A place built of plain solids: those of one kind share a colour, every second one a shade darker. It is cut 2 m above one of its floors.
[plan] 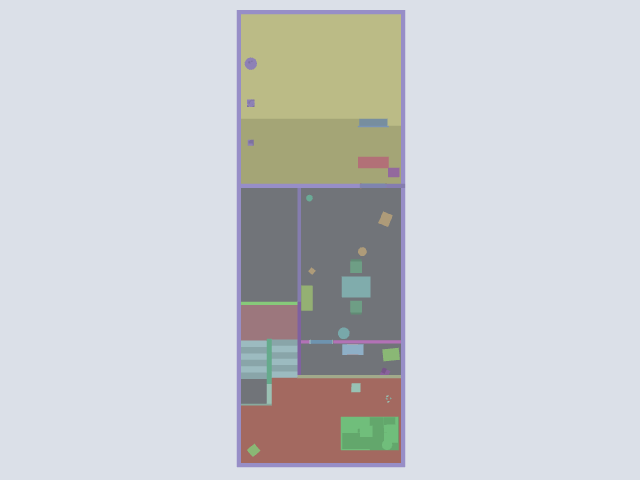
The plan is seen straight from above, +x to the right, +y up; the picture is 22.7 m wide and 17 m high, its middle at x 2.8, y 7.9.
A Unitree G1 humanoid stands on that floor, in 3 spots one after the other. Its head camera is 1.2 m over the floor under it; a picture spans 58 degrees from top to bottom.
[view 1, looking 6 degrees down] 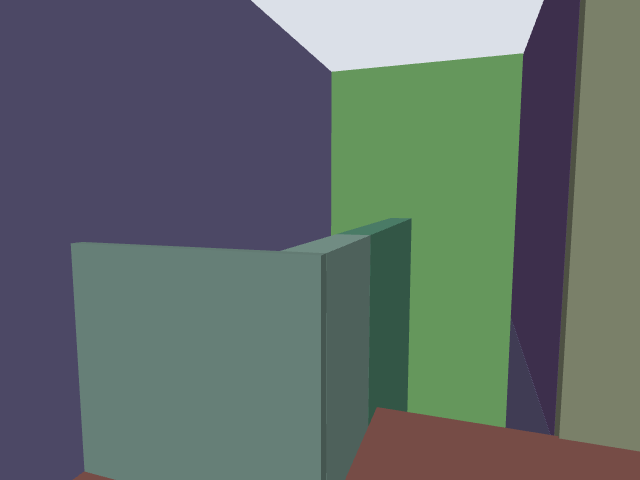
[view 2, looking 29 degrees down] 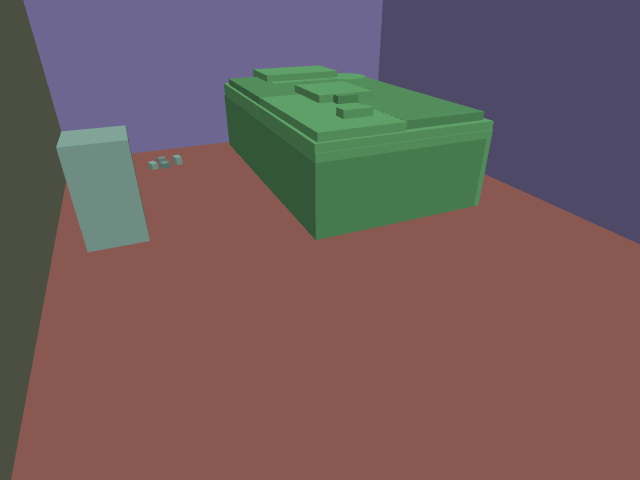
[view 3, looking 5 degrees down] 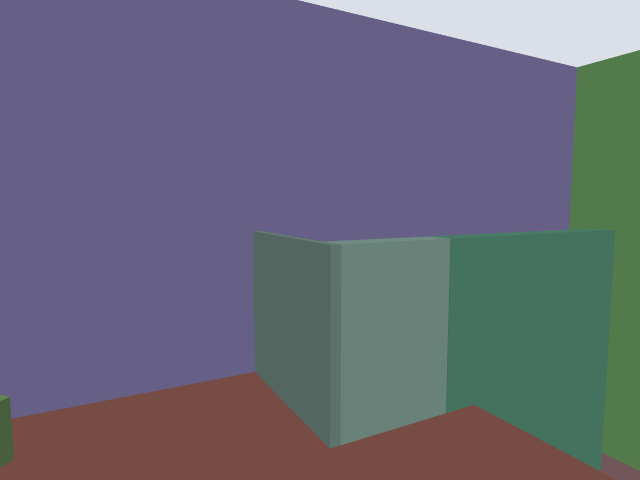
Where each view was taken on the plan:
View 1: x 1.55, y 0.70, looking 109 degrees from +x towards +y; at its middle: guard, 1.92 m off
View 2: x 1.55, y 2.50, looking -24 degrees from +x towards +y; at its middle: upper_floor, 2.48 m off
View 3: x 2.85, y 1.05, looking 152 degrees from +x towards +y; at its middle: wall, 3.24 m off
